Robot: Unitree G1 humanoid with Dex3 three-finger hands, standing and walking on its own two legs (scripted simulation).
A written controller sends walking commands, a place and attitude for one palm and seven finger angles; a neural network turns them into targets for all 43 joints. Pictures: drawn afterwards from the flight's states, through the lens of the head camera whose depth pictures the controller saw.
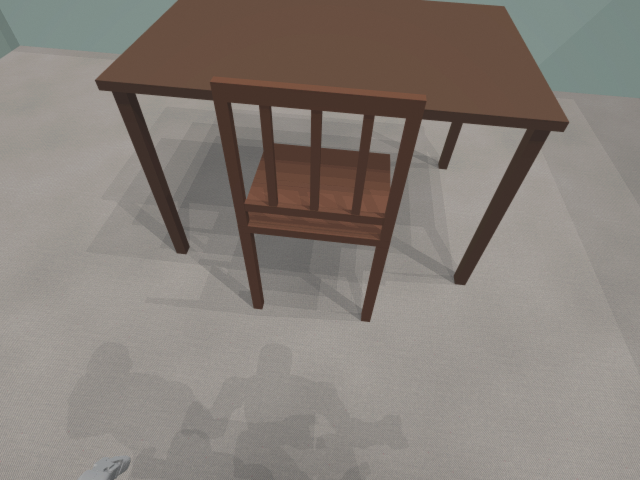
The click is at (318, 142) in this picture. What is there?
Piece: chair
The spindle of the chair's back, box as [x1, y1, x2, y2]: [310, 110, 321, 210]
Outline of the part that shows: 311,110 310,209 317,210 319,189 321,111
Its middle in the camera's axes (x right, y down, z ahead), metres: -0.01 -0.17 +0.90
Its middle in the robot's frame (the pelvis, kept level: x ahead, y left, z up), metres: +0.78 +0.05 -0.09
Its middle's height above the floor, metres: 0.68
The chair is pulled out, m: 0.00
